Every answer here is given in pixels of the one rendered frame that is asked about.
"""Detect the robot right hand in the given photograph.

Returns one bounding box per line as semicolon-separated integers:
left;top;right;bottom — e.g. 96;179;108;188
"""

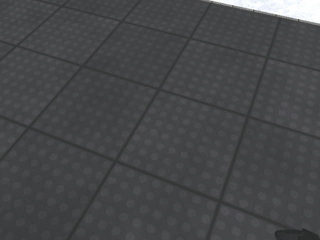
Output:
274;228;320;240

